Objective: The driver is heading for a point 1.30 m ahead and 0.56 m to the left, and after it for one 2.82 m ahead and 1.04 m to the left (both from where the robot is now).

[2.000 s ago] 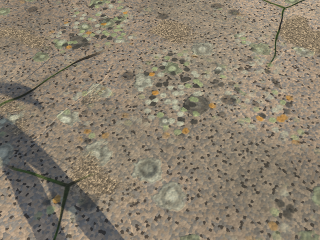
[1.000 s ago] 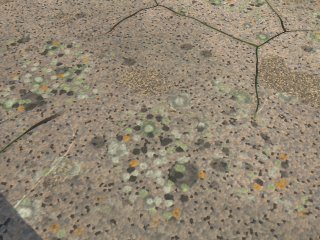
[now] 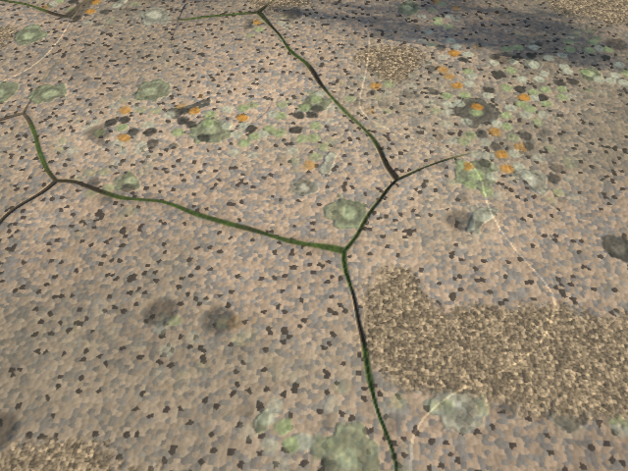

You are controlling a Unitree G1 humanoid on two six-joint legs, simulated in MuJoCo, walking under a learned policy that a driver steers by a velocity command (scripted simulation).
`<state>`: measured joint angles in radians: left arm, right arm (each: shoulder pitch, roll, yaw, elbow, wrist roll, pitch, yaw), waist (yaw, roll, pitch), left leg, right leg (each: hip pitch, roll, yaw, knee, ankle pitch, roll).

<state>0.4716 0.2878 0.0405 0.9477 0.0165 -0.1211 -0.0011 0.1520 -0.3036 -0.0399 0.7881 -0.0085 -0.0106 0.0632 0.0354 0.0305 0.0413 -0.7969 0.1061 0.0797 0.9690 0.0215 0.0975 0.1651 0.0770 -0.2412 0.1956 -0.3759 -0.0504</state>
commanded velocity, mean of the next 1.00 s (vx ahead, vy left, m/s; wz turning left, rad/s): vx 1.00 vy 0.00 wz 0.93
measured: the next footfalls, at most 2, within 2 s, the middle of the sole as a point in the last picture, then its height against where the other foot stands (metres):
left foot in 0.12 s outside the picture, level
right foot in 0.54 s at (342, 345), level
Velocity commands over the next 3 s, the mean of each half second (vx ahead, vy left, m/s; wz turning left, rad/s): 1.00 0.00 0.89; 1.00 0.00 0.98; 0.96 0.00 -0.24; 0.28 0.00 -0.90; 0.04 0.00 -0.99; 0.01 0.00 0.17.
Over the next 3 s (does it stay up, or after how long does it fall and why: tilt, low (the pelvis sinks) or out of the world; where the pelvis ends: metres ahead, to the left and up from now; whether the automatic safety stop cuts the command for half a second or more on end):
stays up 1.38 0.84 0.01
